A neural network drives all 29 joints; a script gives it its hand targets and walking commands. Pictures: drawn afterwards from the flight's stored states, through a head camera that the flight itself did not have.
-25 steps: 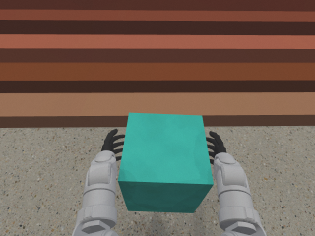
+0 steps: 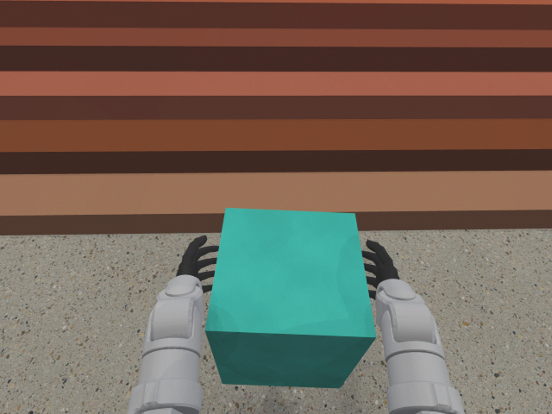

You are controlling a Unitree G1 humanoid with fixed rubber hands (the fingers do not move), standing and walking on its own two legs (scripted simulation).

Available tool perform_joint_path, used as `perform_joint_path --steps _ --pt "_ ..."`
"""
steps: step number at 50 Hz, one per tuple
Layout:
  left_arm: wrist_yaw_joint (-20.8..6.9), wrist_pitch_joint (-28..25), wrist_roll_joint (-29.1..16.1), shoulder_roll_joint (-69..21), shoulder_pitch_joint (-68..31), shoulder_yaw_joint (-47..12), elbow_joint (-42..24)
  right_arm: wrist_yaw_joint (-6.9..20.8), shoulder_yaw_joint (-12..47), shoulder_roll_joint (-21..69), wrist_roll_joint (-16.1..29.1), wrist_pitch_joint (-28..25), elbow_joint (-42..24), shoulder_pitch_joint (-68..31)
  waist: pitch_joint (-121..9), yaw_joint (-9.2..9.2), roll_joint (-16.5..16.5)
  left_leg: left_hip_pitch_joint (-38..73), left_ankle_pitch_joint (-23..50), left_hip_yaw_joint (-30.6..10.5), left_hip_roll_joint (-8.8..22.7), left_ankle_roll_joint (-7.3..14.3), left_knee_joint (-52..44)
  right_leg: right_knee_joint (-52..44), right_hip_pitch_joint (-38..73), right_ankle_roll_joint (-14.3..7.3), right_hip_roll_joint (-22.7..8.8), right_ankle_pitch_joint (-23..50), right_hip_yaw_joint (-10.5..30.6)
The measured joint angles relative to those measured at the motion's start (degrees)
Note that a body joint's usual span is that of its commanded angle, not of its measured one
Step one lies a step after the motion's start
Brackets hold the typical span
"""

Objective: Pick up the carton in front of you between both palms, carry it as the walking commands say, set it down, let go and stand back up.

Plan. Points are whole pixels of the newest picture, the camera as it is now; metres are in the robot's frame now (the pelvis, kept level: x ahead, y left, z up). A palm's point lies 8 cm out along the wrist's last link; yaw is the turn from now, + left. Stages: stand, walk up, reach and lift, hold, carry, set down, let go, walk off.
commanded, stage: reach and lift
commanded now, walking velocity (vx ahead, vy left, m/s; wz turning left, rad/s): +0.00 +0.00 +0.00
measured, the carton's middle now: (285, 302) +0.30 +0.00 -0.04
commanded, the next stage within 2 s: hold in 0.18 s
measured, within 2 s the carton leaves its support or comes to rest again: neither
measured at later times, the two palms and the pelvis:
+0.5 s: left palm (185, 289) +0.28 +0.14 +0.05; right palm (391, 290) +0.27 -0.16 +0.05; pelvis -0.01 -0.01 +0.00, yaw +0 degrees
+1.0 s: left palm (184, 286) +0.28 +0.15 +0.05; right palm (389, 288) +0.28 -0.15 +0.05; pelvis -0.01 +0.00 +0.00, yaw +0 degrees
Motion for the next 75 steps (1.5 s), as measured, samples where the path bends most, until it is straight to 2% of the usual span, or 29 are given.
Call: perform_joint_path --steps 12,19,24,38,54,56,60,62,64,66,69,72,75 --pt "0.05 2.12 -0.25 0.13 0.47 -0.58 -1.42 -0.09 0.56 -0.07 0.40 2.31 -1.44 0.32 0.03 0.30 0.08 1.54 0.05 -0.07 0.08 -0.15 -0.41 0.16 1.28 -0.19 0.08 -0.23 -0.05" --pt "0.16 4.78 -1.15 0.59 2.51 -2.46 -5.53 -0.68 2.71 -0.42 1.64 5.33 -5.54 2.06 -0.38 0.31 0.23 3.53 0.73 -0.32 0.22 -0.28 -1.94 -1.22 3.26 -0.31 0.13 0.33 -0.24" --pt "-0.29 5.85 -0.37 0.43 1.69 -1.63 -4.07 -0.53 2.03 -0.26 1.18 6.56 -4.22 1.25 0.06 0.36 0.38 4.22 0.81 -0.49 0.28 -0.30 -1.74 -1.19 4.07 -0.38 0.20 0.47 -0.42" --pt "-0.52 5.22 0.20 -0.14 -0.68 0.40 -2.66 -0.31 -0.06 0.31 0.71 6.14 -2.82 -1.29 0.96 0.11 0.12 2.96 0.58 -0.39 0.08 -0.21 -0.17 0.39 2.79 -0.21 0.14 0.23 -0.29" --pt "-0.37 5.66 -0.10 0.24 0.88 -1.17 -4.26 -0.15 1.43 -0.07 0.71 6.26 -4.21 0.35 0.89 0.04 0.11 3.64 0.78 -0.23 -0.14 0.02 -1.40 -0.93 3.50 -0.01 -0.18 0.46 -0.08" --pt "-0.23 6.20 -0.49 0.32 1.16 -1.56 -4.78 -0.32 1.86 -0.19 0.91 6.93 -5.09 0.84 -1.06 0.46 0.18 1.06 -0.10 0.14 -0.08 -0.04 0.48 1.13 0.69 -0.05 0.00 -0.45 0.18" --pt "0.46 8.09 -2.20 0.69 2.78 -2.76 -7.87 -1.11 3.66 -0.57 2.35 8.70 -8.26 2.74 -5.78 1.04 0.40 -3.67 -7.30 0.97 0.31 0.10 4.41 7.06 -5.10 -0.77 -0.03 -10.50 -0.36" --pt "0.83 9.38 -3.39 0.97 3.09 -3.16 -10.46 -1.70 4.46 -0.59 3.08 10.03 -10.77 2.92 -7.21 1.47 0.89 -5.20 -5.68 1.48 0.98 0.13 5.27 8.14 -7.00 -1.18 -0.41 -9.82 -2.42" --pt "1.38 11.07 -4.74 1.30 3.29 -3.81 -12.75 -2.38 5.16 -0.70 4.03 12.06 -13.81 3.51 -8.31 1.25 1.60 -6.45 -5.49 1.22 1.82 -0.07 7.49 7.55 -7.11 -1.11 0.03 -6.06 -3.53" --pt "2.15 13.56 -5.85 0.95 3.37 -4.85 -15.04 -3.06 5.43 -1.33 5.35 14.96 -17.69 4.77 -9.72 1.03 1.75 -8.64 -11.20 1.45 2.42 -0.11 12.29 7.27 -6.97 -1.42 0.34 -4.82 -4.48" --pt "3.82 18.01 -6.54 0.81 3.80 -7.06 -18.57 -3.48 5.83 -2.89 7.62 19.82 -21.75 5.39 -11.05 0.75 0.41 -13.26 -15.06 5.57 2.65 -0.15 18.57 5.16 -5.86 -1.73 -0.63 -6.52 -5.18" --pt "5.16 22.55 -7.39 1.05 4.73 -7.93 -23.69 -3.96 6.33 -3.40 9.37 23.95 -24.84 4.80 -11.22 0.77 -0.71 -15.87 -12.99 9.04 2.27 -0.13 16.04 1.28 -3.87 -1.19 -1.76 -5.95 -4.57" --pt "5.65 26.26 -8.05 1.11 5.16 -7.78 -29.29 -4.42 6.37 -2.49 10.18 26.64 -29.04 4.84 -10.56 0.87 -1.24 -14.12 -6.86 12.48 1.47 -0.16 5.76 1.82 -2.32 -0.34 -2.55 -8.23 -4.01"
